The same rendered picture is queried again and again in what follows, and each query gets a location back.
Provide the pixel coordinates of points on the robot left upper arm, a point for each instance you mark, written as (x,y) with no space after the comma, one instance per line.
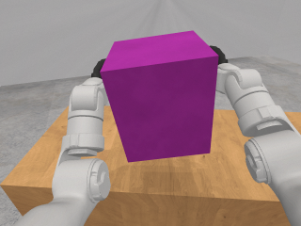
(78,185)

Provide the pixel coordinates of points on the right robot forearm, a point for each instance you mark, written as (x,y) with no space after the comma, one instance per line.
(257,113)

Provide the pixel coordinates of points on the left robot forearm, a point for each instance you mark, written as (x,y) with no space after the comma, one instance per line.
(84,137)

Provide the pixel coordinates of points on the robot left hand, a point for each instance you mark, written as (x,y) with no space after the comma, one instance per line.
(97,69)

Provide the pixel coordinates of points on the robot right upper arm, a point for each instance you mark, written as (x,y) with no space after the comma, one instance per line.
(275,159)

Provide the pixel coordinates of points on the carton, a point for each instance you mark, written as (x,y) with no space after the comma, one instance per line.
(161,90)

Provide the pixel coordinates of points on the robot right hand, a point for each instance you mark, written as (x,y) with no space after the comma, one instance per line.
(221,57)

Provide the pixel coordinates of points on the pedestal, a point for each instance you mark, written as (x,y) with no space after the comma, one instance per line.
(208,189)

